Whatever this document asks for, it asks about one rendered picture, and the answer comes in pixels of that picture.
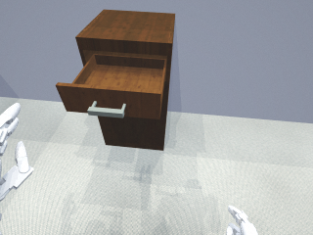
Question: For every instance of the cabinet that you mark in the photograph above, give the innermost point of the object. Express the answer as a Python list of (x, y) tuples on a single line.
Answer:
[(131, 34)]

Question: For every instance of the robot left hand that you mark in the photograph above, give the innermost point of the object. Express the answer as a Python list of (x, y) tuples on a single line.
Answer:
[(19, 173)]

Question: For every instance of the robot right hand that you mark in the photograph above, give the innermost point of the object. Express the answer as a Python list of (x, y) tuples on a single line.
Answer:
[(246, 228)]

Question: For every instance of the handle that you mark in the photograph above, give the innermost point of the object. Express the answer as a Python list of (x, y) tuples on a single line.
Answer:
[(106, 112)]

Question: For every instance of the drawer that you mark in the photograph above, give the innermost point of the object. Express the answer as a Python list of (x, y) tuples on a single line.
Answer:
[(112, 81)]

